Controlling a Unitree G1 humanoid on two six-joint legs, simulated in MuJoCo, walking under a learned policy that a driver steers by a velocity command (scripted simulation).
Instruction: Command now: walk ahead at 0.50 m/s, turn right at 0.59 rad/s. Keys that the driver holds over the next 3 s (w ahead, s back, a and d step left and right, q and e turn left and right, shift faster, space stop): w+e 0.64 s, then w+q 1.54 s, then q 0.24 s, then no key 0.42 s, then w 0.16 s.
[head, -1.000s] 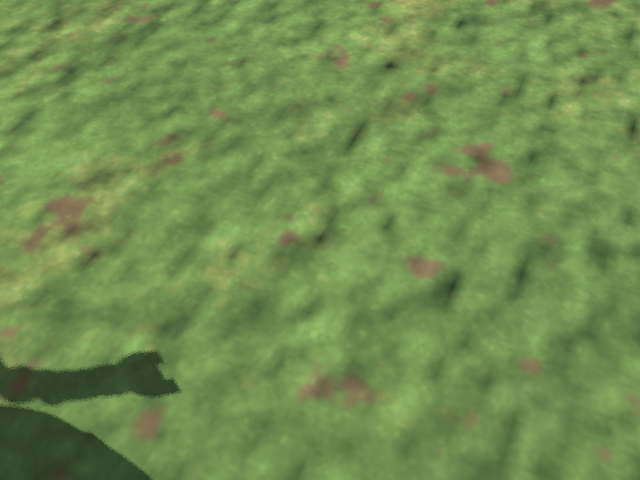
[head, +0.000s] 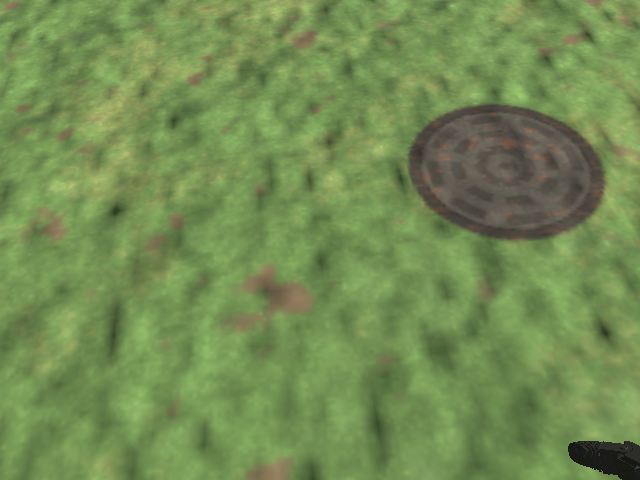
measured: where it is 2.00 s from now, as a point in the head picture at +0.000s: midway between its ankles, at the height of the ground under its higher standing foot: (454, 232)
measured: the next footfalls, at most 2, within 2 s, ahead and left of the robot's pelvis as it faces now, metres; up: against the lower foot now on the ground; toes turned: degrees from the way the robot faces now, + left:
left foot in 0.12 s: +0.26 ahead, +0.15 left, +0.00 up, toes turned -8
right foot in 0.66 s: +0.46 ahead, -0.19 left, +0.00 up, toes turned -27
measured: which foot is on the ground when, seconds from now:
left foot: up 0.00-0.10, down 0.12-0.64, up 0.66-1.00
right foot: down 0.00-0.12, up 0.14-0.64, down 0.66-1.00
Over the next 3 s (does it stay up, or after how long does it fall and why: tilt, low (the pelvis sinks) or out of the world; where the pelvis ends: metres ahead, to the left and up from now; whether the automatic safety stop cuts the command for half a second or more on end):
stays up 1.40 -0.09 -0.01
